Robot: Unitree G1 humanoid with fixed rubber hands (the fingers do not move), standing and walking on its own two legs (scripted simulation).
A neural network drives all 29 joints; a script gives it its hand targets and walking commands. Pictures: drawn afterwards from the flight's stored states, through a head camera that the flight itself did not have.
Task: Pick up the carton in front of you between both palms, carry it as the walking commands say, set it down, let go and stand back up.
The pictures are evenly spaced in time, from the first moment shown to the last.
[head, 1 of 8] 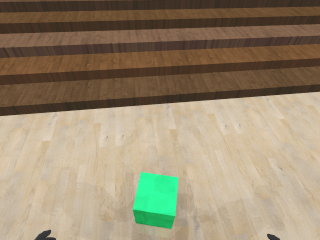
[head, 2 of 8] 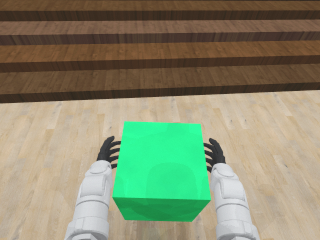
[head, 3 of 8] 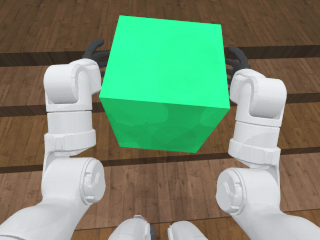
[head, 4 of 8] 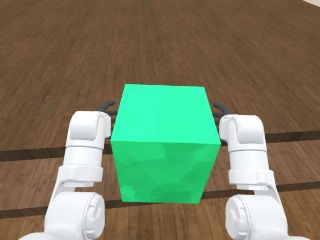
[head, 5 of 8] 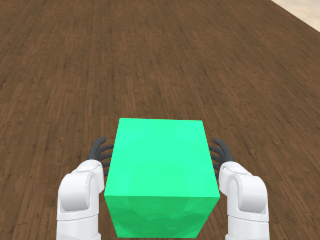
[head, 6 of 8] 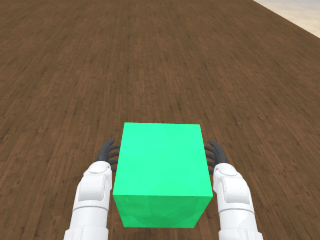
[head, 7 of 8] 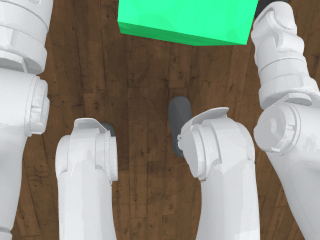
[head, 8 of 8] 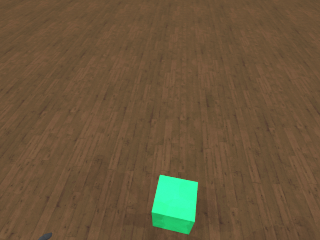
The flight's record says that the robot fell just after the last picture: no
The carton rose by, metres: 1.37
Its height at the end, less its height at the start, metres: +0.62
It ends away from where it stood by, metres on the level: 5.24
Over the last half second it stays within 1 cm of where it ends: yes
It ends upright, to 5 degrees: yes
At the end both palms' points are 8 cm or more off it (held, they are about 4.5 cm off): yes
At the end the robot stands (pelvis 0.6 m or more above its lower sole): yes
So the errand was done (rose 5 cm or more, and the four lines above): yes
